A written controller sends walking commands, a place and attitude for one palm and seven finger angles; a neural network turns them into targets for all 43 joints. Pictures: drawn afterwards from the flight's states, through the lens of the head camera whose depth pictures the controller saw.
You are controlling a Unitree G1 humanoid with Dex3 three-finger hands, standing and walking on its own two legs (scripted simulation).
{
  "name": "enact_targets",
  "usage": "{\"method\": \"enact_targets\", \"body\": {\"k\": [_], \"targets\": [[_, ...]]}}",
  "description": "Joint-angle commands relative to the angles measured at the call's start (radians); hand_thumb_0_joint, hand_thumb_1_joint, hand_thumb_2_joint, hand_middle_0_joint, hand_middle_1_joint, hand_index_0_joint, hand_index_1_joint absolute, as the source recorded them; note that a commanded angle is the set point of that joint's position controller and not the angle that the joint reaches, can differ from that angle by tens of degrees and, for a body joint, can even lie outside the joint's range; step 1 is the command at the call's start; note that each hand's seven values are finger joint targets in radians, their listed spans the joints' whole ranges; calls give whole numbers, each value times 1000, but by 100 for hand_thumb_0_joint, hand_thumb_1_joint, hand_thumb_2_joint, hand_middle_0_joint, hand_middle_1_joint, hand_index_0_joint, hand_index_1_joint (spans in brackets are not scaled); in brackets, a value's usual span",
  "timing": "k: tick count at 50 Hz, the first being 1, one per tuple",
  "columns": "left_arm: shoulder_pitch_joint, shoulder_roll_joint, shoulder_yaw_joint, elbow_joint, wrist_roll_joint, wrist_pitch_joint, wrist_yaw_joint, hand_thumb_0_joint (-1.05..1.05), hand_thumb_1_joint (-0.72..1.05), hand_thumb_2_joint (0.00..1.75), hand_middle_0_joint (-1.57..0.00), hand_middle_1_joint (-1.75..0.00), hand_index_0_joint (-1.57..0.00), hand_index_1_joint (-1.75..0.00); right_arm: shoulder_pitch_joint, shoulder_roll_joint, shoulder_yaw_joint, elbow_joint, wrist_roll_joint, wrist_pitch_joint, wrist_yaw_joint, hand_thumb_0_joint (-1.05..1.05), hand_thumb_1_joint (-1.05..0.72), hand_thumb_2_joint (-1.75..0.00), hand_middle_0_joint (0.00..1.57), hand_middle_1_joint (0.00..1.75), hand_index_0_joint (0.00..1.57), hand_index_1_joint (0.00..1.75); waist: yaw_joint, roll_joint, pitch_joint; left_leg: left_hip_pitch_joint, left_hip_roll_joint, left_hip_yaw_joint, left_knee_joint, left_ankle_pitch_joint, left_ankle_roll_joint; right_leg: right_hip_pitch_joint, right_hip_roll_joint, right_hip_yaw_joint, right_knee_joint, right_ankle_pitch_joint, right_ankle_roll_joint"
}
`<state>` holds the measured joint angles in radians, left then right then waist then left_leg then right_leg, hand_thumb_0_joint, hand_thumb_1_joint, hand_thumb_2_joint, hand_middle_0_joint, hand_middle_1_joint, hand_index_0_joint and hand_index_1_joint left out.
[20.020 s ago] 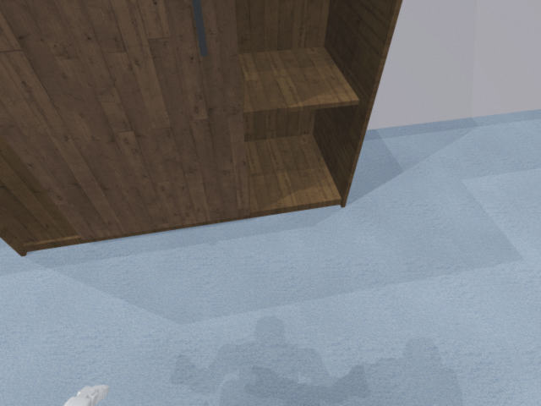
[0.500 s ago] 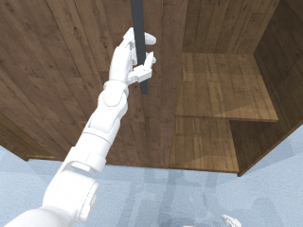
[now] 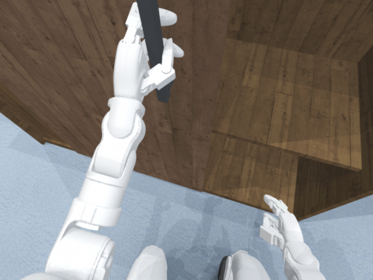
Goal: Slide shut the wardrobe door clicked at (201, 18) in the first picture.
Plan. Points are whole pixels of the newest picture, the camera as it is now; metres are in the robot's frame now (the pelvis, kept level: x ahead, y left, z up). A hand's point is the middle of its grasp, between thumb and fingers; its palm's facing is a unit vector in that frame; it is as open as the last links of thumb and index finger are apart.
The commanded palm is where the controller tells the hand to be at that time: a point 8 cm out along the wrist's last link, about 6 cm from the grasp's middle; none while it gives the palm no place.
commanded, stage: step sideways, sliding the door along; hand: left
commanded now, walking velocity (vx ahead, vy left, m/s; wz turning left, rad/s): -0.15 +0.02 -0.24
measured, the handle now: (158, 29) +0.45 +0.12 +0.23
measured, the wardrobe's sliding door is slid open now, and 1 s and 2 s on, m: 0.45 0.32 0.21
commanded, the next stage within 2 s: none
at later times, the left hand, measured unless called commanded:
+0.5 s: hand (199, 76) +0.39 +0.05 +0.20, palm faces -0.04 -1.00 -0.02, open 5.9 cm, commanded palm +0.36 +0.00 +0.20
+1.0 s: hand (248, 93) +0.37 -0.03 +0.19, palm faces -0.21 -0.98 -0.02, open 6.4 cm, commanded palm +0.36 -0.04 +0.20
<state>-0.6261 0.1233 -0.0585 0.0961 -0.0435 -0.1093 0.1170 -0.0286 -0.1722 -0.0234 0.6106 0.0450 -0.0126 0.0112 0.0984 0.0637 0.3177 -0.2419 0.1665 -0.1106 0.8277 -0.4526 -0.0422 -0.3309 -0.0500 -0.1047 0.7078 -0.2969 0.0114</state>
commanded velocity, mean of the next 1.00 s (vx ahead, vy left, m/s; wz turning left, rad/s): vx -0.13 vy -0.14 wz -0.21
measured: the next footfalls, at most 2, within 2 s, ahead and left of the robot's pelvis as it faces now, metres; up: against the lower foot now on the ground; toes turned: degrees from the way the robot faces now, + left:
left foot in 0.04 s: +0.02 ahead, +0.17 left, +0.00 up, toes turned +7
left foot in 1.30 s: +0.02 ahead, +0.09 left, +0.00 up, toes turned +0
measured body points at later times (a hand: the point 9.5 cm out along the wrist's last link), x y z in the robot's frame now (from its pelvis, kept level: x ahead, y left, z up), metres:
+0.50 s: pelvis +0.03 -0.01 +0.01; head +0.14 -0.02 +0.44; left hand +0.39 +0.10 +0.20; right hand +0.25 -0.20 -0.10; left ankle -0.02 +0.16 -0.71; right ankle +0.05 -0.14 -0.71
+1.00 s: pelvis +0.02 -0.03 +0.01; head +0.12 -0.04 +0.44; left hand +0.38 +0.03 +0.19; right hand +0.24 -0.24 -0.10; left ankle -0.02 +0.15 -0.71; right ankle +0.06 -0.13 -0.71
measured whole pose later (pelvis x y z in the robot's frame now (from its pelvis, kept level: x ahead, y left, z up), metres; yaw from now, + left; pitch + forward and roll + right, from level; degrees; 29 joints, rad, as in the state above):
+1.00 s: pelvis +0.02 -0.03 +0.01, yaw -4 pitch +0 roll +0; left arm -0.40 0.03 -0.23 -0.16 -0.01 -0.10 0.15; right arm -0.02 -0.17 -0.02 0.57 0.03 -0.02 0.03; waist 0.06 0.03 0.25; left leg -0.24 0.17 0.10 0.67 -0.39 -0.04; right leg -0.40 0.00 -0.07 0.68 -0.28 -0.05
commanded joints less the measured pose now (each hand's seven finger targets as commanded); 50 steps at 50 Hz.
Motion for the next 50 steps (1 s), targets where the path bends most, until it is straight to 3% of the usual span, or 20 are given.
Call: {"method": "enact_targets", "body": {"k": [1, 3, 5, 7, 10, 13, 15, 16, 18, 22, 25, 28, 30, 35, 37, 39, 40, 43, 47, 50], "targets": [[-464, -174, -312, -475, 25, -99, -91, 0, 90, 90, -45, -140, -45, -140, -11, -69, -29, -111, -13, -87, -29, 0, -90, -90, 20, 30, 20, 30, -150, -196, -681, 112, -96, 155, -283, 275, 50, 353, -130, 180, -33, 987, -72], [-426, -212, -337, -520, 10, -109, -98, 0, 90, 90, -45, -140, -45, -140, -15, -118, -55, -153, -16, -101, -17, 0, -90, -90, 20, 30, 20, 30, -132, 19, -743, 371, 120, 44, -295, 882, 126, 119, -24, 79, 55, 420, 8], [-430, -217, -357, -553, 11, -125, -99, 0, 90, 90, -45, -140, -45, -140, 3, -108, -48, -175, -9, -117, 6, 0, -90, -90, 20, 30, 20, 30, -135, 206, -679, 409, 143, 109, -234, 1045, 147, 59, 7, 80, 44, 85, -21], [-412, -184, -330, -543, 29, -130, -99, 0, 90, 90, -45, -140, -45, -140, 19, -116, -50, -182, 1, -130, 17, 0, -90, -90, 20, 30, 20, 30, -127, 43, -672, 328, 63, 179, -77, 892, 94, 181, 3, 82, -128, 390, -23], [-315, -149, -311, -544, 42, -117, -83, 0, 90, 90, -45, -140, -45, -140, 8, -100, -51, -166, 1, -127, -5, 0, -90, -90, 20, 30, 20, 30, -126, -328, -692, -9, -101, 168, -50, 156, 24, 442, -169, 282, -102, 1160, -93], [-299, -210, -381, -641, 34, -124, -83, 0, 90, 90, -45, -140, -45, -140, 9, -91, -37, -152, -14, -137, -14, 0, -90, -90, 20, 30, 20, 30, -135, -196, -720, 151, -59, 183, -301, 360, 54, 302, -122, 207, -36, 978, -54], [-277, -260, -429, -663, 21, -131, -91, 0, 90, 90, -45, -140, -45, -140, -2, -131, -54, -194, -19, -139, 1, 0, -90, -90, 20, 30, 20, 30, -128, 137, -740, 384, 152, 95, -323, 958, 138, 43, -9, 93, 126, 290, 1], [-299, -271, -449, -685, 25, -143, -100, 0, 90, 90, -45, -140, -45, -140, 10, -116, -45, -212, -16, -148, 15, 0, -90, -90, 20, 30, 20, 30, -130, 186, -712, 441, 153, 142, -271, 1085, 153, -15, 15, 81, 109, 78, -16], [-310, -267, -448, -655, 34, -156, -106, 0, 90, 90, -45, -140, -45, -140, 28, -114, -38, -221, -5, -168, 27, 0, -90, -90, 20, 30, 20, 30, -130, 91, -683, 417, 104, 220, -127, 1023, 124, 37, 35, 51, -42, 188, -20], [-270, -262, -458, -642, 51, -135, -91, 0, 90, 90, -45, -140, -45, -140, 25, -114, -44, -194, -4, -158, 13, 0, -90, -90, 20, 30, 20, 30, -153, -282, -721, 135, -60, 232, -106, 486, 40, 306, -96, 220, -61, 1080, -65], [-243, -322, -513, -677, 35, -142, -96, 0, 90, 90, -45, -140, -45, -140, 2, -118, -42, -189, -17, -159, 9, 0, -90, -90, 20, 30, 20, 30, -145, 1, -731, 343, 70, 192, -273, 798, 83, 79, -23, 101, 51, 626, -3], [-276, -325, -517, -652, 45, -161, -117, 0, 90, 90, -45, -140, -45, -140, 42, -124, -42, -231, -20, -160, 34, 0, -90, -90, 20, 30, 20, 30, -149, 61, -674, 482, 166, 216, -186, 1094, 127, -99, 40, 41, 53, 72, -20], [-276, -315, -506, -621, 46, -160, -112, 0, 90, 90, -45, -140, -45, -140, 39, -118, -29, -229, -20, -154, 38, 0, -90, -90, 20, 30, 20, 30, -154, 30, -635, 409, 163, 220, -131, 1021, 121, -30, 44, 25, -16, 155, -17], [-237, -235, -427, -621, 54, -144, -82, 0, 90, 90, -45, -140, -45, -140, 6, -112, -44, -200, -9, -111, 16, 0, -90, -90, 20, 30, 20, 30, -178, -228, -712, 226, 18, 238, -117, 678, 37, 207, -61, 134, -26, 1000, -79], [-230, -247, -438, -625, 43, -150, -88, 0, 90, 90, -45, -140, -45, -140, -6, -105, -42, -189, -18, -107, 14, 0, -90, -90, 20, 30, 20, 30, -176, -71, -693, 355, 93, 224, -266, 801, 54, 48, -21, 90, 51, 723, -34], [-271, -251, -456, -649, 43, -163, -94, 0, 90, 90, -45, -140, -45, -140, -17, -127, -50, -218, -28, -98, 29, 0, -90, -90, 20, 30, 20, 30, -161, 179, -642, 456, 231, 175, -279, 1141, 118, -126, 27, 55, 154, 74, -20], [-250, -271, -450, -588, 53, -155, -97, 0, 90, 90, -45, -140, -45, -140, -8, -103, -47, -224, -25, -93, 37, 0, -90, -90, 20, 30, 20, 30, -147, 142, -638, 493, 233, 216, -230, 1159, 115, -148, 41, 37, 105, -22, -31], [-302, -224, -406, -573, 61, -147, -89, 0, 90, 90, -45, -140, -45, -140, -25, -99, -37, -222, -4, -70, 38, 0, -90, -90, 20, 30, 20, 30, -158, 8, -636, 301, 176, 252, -91, 917, 83, 121, 57, 20, -110, 306, -35], [-201, -194, -380, -546, 48, -117, -70, 0, 90, 90, -45, -140, -45, -140, -30, -58, -39, -209, -6, -64, 0, 0, -90, -90, 20, 30, 20, 30, -139, -403, -675, 8, -75, 229, -68, 15, 10, 328, -139, 292, -106, 1211, -167], [-269, -226, -414, -617, 29, -122, -72, 0, 90, 90, -45, -140, -45, -140, -39, -79, -43, -175, -17, -68, -4, 0, -90, -90, 20, 30, 20, 30, -175, -91, -714, 311, 79, 195, -373, 538, 48, 87, -56, 130, 33, 781, -57]]}}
